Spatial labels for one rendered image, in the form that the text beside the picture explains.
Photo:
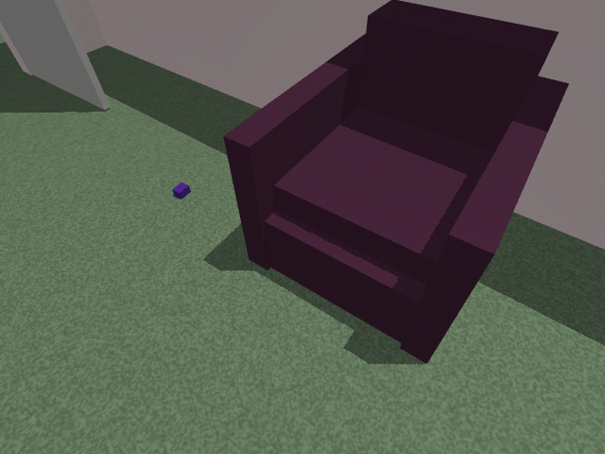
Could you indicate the armchair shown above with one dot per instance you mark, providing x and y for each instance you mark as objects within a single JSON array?
[{"x": 384, "y": 180}]

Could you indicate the small box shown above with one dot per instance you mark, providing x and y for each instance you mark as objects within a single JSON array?
[{"x": 181, "y": 190}]

